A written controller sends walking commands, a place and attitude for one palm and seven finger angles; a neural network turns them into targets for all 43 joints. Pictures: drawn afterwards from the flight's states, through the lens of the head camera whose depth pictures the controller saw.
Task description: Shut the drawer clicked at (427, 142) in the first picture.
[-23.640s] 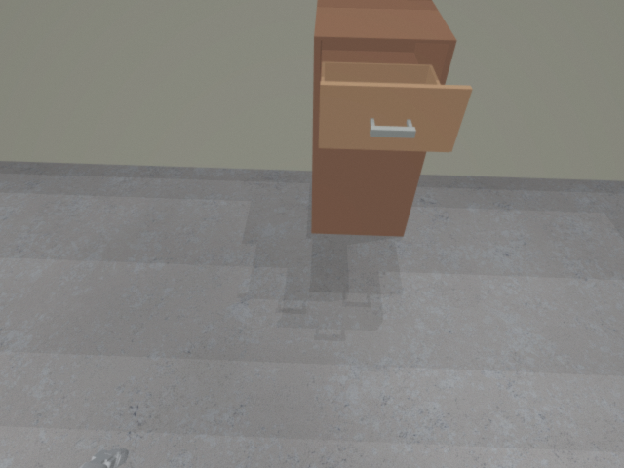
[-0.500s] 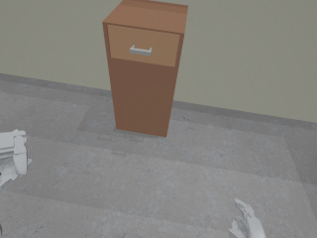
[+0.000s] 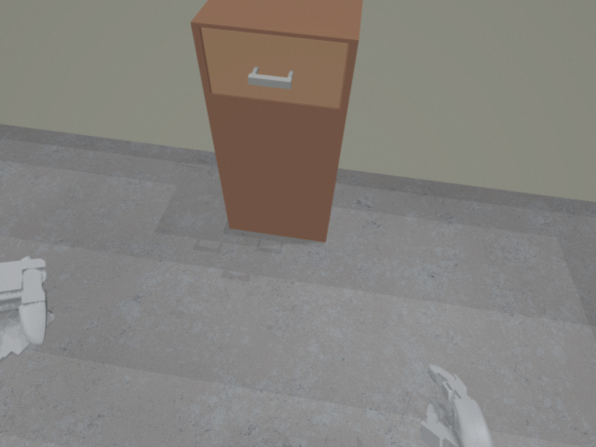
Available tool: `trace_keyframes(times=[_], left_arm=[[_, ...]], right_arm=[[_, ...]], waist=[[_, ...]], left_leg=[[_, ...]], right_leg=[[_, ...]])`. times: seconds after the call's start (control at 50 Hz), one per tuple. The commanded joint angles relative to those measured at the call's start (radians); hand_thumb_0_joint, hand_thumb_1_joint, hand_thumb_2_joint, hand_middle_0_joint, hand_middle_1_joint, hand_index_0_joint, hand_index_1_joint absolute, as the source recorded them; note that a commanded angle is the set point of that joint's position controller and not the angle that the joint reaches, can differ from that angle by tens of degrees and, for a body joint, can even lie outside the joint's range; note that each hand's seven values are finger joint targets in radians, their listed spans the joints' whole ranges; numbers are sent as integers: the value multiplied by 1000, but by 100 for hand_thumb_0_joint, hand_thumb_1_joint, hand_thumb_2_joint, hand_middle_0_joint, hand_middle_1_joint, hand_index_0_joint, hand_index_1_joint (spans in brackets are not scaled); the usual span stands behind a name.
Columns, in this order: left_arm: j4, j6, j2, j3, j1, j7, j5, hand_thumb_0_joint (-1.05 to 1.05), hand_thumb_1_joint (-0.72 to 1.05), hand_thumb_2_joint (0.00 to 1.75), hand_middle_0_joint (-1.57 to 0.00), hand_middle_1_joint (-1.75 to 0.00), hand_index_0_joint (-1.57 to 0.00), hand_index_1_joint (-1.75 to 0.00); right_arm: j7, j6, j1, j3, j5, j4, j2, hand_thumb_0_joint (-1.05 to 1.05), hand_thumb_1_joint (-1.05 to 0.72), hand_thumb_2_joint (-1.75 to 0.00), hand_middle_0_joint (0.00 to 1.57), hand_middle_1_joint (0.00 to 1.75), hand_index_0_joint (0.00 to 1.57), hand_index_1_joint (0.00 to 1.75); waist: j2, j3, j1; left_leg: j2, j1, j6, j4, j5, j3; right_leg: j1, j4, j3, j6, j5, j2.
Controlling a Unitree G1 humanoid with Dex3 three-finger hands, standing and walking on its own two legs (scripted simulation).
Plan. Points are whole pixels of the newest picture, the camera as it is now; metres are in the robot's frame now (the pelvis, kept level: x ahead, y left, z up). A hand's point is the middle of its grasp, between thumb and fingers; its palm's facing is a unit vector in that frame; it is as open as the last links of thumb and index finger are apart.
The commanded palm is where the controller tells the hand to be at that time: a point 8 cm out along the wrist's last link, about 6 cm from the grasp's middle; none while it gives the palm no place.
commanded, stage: stop stepping back and stand still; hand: left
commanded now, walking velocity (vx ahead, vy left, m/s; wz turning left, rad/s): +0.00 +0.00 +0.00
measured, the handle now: (271, 76) +0.96 +0.11 -0.03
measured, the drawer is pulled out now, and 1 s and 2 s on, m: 0.00 0.00 0.00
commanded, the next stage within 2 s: let the arm hang, fingers relaxed in 0.08 s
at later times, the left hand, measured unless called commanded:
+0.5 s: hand out of the picture +0.05 +0.18 -0.17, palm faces +0.00 -0.98 -0.22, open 3.2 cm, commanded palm none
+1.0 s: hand out of the picture -0.01 +0.18 -0.17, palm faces +0.03 -0.97 -0.22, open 7.1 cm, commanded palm none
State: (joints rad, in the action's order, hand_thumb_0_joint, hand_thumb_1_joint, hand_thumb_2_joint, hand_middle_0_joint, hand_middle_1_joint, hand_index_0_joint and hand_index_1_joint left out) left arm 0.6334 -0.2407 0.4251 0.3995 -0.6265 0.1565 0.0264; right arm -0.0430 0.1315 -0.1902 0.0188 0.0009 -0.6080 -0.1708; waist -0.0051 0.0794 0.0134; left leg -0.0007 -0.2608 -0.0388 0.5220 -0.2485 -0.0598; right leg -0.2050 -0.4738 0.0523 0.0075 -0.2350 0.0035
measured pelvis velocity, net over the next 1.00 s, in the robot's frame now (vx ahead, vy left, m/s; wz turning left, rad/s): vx -0.01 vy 0.00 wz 0.00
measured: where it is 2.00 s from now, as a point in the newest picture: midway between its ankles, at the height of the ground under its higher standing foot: outside the picture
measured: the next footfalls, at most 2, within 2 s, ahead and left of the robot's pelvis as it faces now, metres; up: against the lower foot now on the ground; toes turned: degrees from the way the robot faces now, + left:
none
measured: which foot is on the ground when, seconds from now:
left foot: down 0.00-1.00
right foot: down 0.00-1.00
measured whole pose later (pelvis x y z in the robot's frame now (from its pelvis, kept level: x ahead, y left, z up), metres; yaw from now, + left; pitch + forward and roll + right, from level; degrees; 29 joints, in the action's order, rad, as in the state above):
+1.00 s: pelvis -0.01 +0.00 +0.01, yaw +0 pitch -1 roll +0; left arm -1.12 0.01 0.16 0.00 -0.27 0.03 0.00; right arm -0.02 -0.01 -0.30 0.00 -0.01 -1.12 -0.14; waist 0.03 0.04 0.00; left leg 0.02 -0.21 -0.04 0.41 -0.18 -0.06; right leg -0.18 -0.42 0.05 0.01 -0.21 -0.01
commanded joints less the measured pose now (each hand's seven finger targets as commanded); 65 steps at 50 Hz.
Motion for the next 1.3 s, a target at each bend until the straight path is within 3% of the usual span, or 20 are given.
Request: trace_keyframes(times=[0.0, 0.02, 0.14, 0.16, 0.18, 0.2, 0.22, 0.24, 0.28, 0.32, 0.42, 0.44, 0.5, 0.52, 0.58, 0.7, 0.76, 0.98, 1.16, 1.28], left_arm=[[92, -42, 98, 111, -99, 2, 29, 0, 90, 90, -140, -160, -140, -160], [96, -40, 102, 112, -98, 2, 31, 0, 90, 90, -140, -160, -140, -160], [139, -37, 120, 99, -33, 5, 25, 0, 90, 90, -140, -160, -140, -160], [-708, 109, 1, -290, 130, -144, -82, 0, 90, 90, -140, -160, -140, -160], [-735, 186, -27, -265, 123, -154, -62, 0, 90, 90, -136, -156, -136, -156], [-736, 208, -47, -277, 123, -155, -63, 0, 90, 90, -132, -151, -132, -151], [-775, 210, -53, -283, 158, -155, -61, 0, 90, 90, -128, -147, -128, -147], [-822, 211, -41, -293, 211, -153, -66, 0, 90, 90, -124, -143, -124, -143], [-935, 217, -29, -307, 280, -151, -63, 0, 90, 90, -116, -134, -116, -134], [-1062, 228, -27, -320, 336, -147, -57, 0, 90, 90, -108, -125, -108, -125], [-1336, 241, -54, -358, 330, -139, -42, 0, 90, 90, -88, -104, -88, -104], [-1374, 240, -45, -361, 324, -138, -41, 0, 90, 90, -84, -99, -84, -99], [-1483, 238, -74, -364, 311, -137, -35, 0, 90, 90, -72, -86, -72, -86], [-1510, 238, -71, -367, 308, -138, -35, 0, 90, 90, -68, -82, -68, -82], [-1572, 234, -80, -370, 322, -138, -35, 0, 90, 90, -56, -69, -56, -69], [-1662, 234, -107, -377, 312, -133, -35, 0, 90, 90, -32, -43, -32, -43], [-1693, 233, -118, -378, 297, -129, -35, 0, 90, 90, -20, -30, -20, -30], [-1733, 233, -162, -377, 288, -121, -34, 0, 90, 90, -20, -30, -20, -30], [-1742, 227, -183, -372, 287, -119, -34, 0, 90, 90, -20, -30, -20, -30], [-1744, 224, -185, -371, 291, -118, -33, 0, 90, 90, -20, -30, -20, -30]], right_arm=[[-16, 13, 64, -70, 15, 147, -149, 0, -90, -90, 20, 30, 20, 30], [-19, 6, 72, -70, 16, 151, -149, 0, -90, -90, 20, 30, 20, 30], [-43, 2, 105, -63, 11, 162, -144, 0, -90, -90, 20, 30, 20, 30], [60, 55, 129, -111, 8, -91, -333, 0, -90, -90, 20, 30, 20, 30], [63, -13, 33, -108, 18, -76, -254, 0, -90, -90, 20, 30, 20, 30], [59, -31, 22, -99, 14, -63, -239, 0, -90, -90, 20, 30, 20, 30], [59, -46, 23, -86, 6, -70, -223, 0, -90, -90, 20, 30, 20, 30], [58, -58, 14, -79, -1, -64, -214, 0, -90, -90, 20, 30, 20, 30], [51, -75, 18, -73, -14, -78, -236, 0, -90, -90, 20, 30, 20, 30], [46, -93, 27, -69, -22, -103, -243, 0, -90, -90, 20, 30, 20, 30], [40, -114, 26, -39, -22, -200, -185, 0, -90, -90, 20, 30, 20, 30], [38, -117, 14, -38, -19, -216, -184, 0, -90, -90, 20, 30, 20, 30], [30, -125, -21, -37, -20, -273, -155, 0, -90, -90, 20, 30, 20, 30], [29, -127, -30, -37, -18, -288, -150, 0, -90, -90, 20, 30, 20, 30], [23, -131, -74, -44, -16, -332, -152, 0, -90, -90, 20, 30, 20, 30], [17, -131, -134, -46, -14, -408, -134, 0, -90, -90, 20, 30, 20, 30], [17, -131, -152, -45, -14, -439, -116, 0, -90, -90, 20, 30, 20, 30], [13, -129, -180, -38, -16, -495, -55, 0, -90, -90, 20, 30, 20, 30], [6, -122, -185, -40, -15, -507, -37, 0, -90, -90, 20, 30, 20, 30], [4, -119, -188, -42, -14, -511, -41, 0, -90, -90, 20, 30, 20, 30]], waist=[[-1, -177, 3], [-18, -173, 3], [26, -169, -7], [49, -121, 29], [48, -211, 21], [58, -194, 20], [13, -196, 6], [-105, -188, 5], [-204, -153, 7], [-178, -122, 5], [119, -87, -17], [116, -92, -19], [202, -104, -17], [199, -104, -18], [78, -82, -8], [-8, -24, -4], [-14, -18, -6], [11, 15, -6], [34, 13, -6], [10, -9, -4]], left_leg=[[-98, 3, 25, -91, 198, 104], [-97, 19, 21, -90, 195, 99], [-98, 42, 7, -132, 156, 102], [-118, -22, -4, 66, 340, 115], [-108, 38, 10, 44, 295, 94], [-112, 35, 7, 38, 223, 98], [-118, -16, -12, 23, 141, 133], [-110, -29, -17, 21, 137, 144], [-96, -20, -25, 18, 131, 152], [-96, -11, -28, -21, 173, 160], [-96, -26, -14, -140, 129, 160], [-97, -23, -11, -146, 114, 161], [-96, -10, -7, -174, 16, 154], [-94, -11, -5, -182, -18, 152], [-99, 8, -5, -191, -42, 155], [-108, 23, -11, -219, -47, 157], [-106, 31, -11, -221, -35, 147], [-96, 34, -4, -224, 8, 125], [-98, 50, -1, -211, 77, 114], [-99, 72, -1, -202, 109, 117]], right_leg=[[110, 68, -116, 23, 252, -90], [86, 77, -120, 20, 240, -89], [58, 84, -110, 3, 181, -77], [-88, -63, -63, 24, 375, -161], [-75, -29, -108, 31, 300, -153], [-103, -23, -97, 24, 198, -143], [-107, -23, -90, 29, 107, -136], [-95, -14, -97, 35, 107, -130], [-104, 14, -116, 52, 96, -140], [-93, 14, -113, 53, 100, -130], [-10, 57, -117, 31, 3, -99], [6, 71, -113, 31, -3, -97], [27, 112, -113, 41, -32, -97], [30, 122, -110, 42, -40, -98], [7, 157, -109, 46, -64, -99], [-32, 167, -99, 43, -77, -96], [-36, 166, -96, 42, -75, -98], [-42, 163, -98, 35, -54, -100], [-24, 160, -95, 35, 4, -101], [-9, 162, -97, 37, 22, -101]])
